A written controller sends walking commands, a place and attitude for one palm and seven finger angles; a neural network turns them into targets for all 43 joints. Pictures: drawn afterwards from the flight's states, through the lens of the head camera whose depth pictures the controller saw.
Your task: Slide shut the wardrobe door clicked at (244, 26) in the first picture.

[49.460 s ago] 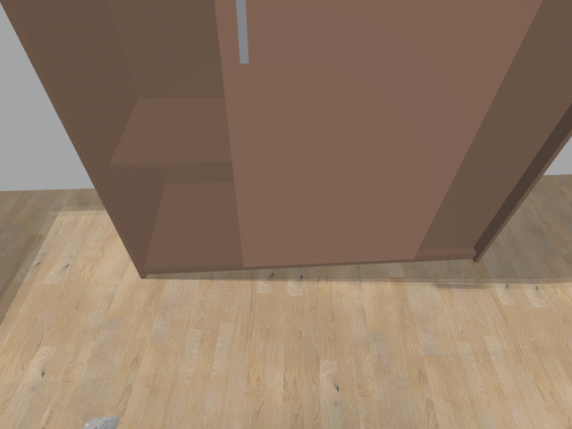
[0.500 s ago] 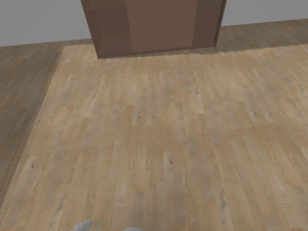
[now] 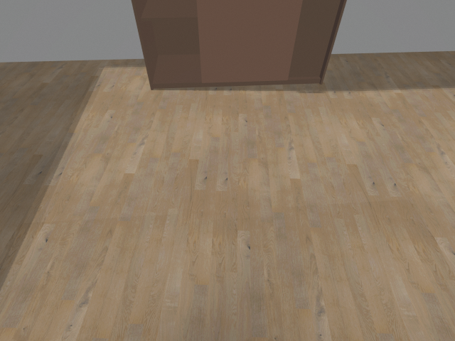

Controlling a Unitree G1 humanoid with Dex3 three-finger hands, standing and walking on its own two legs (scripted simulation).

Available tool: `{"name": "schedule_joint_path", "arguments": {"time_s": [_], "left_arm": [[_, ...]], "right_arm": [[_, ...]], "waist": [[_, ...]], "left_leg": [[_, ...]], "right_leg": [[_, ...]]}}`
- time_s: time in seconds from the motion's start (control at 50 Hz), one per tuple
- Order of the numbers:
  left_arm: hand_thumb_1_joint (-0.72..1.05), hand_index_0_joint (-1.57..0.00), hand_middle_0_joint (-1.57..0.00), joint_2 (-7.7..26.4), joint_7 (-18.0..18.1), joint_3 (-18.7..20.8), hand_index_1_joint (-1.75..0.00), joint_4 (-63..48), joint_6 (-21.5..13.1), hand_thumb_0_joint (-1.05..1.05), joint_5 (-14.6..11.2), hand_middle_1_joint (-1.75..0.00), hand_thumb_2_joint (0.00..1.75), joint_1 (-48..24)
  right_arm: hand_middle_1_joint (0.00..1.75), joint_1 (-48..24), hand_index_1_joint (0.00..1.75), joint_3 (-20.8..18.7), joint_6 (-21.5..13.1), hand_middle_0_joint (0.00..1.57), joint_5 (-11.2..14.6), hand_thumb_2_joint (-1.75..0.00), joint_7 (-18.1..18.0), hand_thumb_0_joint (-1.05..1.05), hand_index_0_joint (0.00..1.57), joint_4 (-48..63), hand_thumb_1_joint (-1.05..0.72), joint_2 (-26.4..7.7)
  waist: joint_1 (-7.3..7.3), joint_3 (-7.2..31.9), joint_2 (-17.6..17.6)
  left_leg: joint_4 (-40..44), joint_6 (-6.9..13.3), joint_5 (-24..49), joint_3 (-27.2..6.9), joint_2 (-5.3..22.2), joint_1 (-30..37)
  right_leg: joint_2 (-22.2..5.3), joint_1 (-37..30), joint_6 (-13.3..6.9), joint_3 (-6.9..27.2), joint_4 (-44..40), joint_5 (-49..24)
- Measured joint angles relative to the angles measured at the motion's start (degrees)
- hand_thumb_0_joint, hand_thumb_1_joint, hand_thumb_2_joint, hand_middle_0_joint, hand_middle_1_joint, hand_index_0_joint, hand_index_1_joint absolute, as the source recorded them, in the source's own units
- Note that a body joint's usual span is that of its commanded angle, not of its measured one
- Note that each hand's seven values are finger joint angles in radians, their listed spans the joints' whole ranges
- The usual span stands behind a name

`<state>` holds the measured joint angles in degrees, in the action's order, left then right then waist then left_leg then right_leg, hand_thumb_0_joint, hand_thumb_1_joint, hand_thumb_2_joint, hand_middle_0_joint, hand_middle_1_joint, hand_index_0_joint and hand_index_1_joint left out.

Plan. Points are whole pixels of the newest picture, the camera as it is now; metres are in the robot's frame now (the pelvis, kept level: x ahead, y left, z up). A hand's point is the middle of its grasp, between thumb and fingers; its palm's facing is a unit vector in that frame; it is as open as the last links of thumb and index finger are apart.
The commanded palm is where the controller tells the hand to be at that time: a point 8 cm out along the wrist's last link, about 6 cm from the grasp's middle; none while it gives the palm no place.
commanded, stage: look to check the result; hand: right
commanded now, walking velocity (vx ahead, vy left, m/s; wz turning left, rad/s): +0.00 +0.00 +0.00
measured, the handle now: out of the picture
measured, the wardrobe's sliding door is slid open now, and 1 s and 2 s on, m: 0.41 0.41 0.41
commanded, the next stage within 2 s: walk to a spot facing it in 1.38 s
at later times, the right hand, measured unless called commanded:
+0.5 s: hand out of the picture +0.01 -0.15 -0.17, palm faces +0.04 +0.98 -0.19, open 7.4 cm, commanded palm none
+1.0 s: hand out of the picture +0.03 -0.15 -0.17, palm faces +0.03 +0.98 -0.20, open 7.4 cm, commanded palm none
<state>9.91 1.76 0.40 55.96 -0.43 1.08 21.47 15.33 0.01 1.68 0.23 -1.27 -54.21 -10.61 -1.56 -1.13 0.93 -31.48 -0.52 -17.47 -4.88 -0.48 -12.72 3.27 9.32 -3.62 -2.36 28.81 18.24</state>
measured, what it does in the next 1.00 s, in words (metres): stands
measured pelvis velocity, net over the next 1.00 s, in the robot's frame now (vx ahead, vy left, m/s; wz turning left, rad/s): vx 0.01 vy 0.02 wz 0.00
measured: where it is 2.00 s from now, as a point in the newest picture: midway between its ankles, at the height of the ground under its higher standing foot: outside the picture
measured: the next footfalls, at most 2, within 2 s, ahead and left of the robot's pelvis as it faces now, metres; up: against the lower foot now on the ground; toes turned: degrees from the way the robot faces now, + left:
none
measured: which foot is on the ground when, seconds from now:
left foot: down 0.00-1.00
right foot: down 0.00-1.00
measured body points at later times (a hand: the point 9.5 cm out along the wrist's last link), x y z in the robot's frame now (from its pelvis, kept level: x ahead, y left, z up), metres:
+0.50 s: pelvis +0.01 +0.02 +0.01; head +0.01 +0.02 +0.46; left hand +0.02 +0.25 -0.15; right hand +0.01 -0.20 -0.15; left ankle +0.00 +0.13 -0.73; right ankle -0.03 -0.08 -0.73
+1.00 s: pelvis +0.01 +0.02 +0.01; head +0.02 +0.02 +0.46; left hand -0.01 +0.25 -0.15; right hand +0.03 -0.21 -0.15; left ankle +0.00 +0.13 -0.73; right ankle -0.03 -0.08 -0.73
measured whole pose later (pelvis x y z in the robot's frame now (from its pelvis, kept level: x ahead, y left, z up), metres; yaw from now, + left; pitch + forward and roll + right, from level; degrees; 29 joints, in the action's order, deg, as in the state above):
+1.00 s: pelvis +0.01 +0.02 +0.01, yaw +0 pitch -2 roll +0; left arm 8.7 2.2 0.3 62.5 -0.7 0.6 18.7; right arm 16.2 0.1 0.2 0.3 -1.9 -60.6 -9.3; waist -0.7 -2.3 -0.2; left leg -25.2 1.3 -15.0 -3.9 -2.8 -8.3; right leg 0.7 5.7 -1.3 -1.3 24.5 17.0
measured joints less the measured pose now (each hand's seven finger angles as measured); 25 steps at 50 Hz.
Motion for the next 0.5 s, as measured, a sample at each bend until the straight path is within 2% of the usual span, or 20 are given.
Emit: {"name": "schedule_joint_path", "arguments": {"time_s": [0.14, 0.5], "left_arm": [[0.91, -0.2, -0.2, -0.8, -0.1, -0.2, -0.3, 2.4, 0.2, 0.0, -0.3, -0.3, 0.89, -1.7], [0.91, -0.2, -0.2, -0.8, 0.4, 0.1, -0.3, 4.9, -0.3, 0.0, -0.6, -0.3, 0.89, -4.2]], "right_arm": [[0.3, 1.5, 0.3, 0.1, -0.7, 0.2, 0.0, -0.9, -0.2, 0.01, 0.2, -2.9, -0.91, 0.8], [0.3, 2.8, 0.3, 0.4, -1.5, 0.2, -0.1, -0.9, -0.7, 0.01, 0.2, -6.4, -0.91, 2.2]], "waist": [[0.88, -0.5, -0.8], [1.45, -0.4, -1.1]], "left_leg": [[3.2, 0.4, 1.6, 0.3, -0.8, 1.9], [5.3, 1.7, 2.0, 0.9, -2.1, 4.1]], "right_leg": [[-0.9, -1.5, 0.8, 0.3, -2.3, -0.9], [-2.3, -3.3, 2.1, 1.0, -3.7, -1.0]]}}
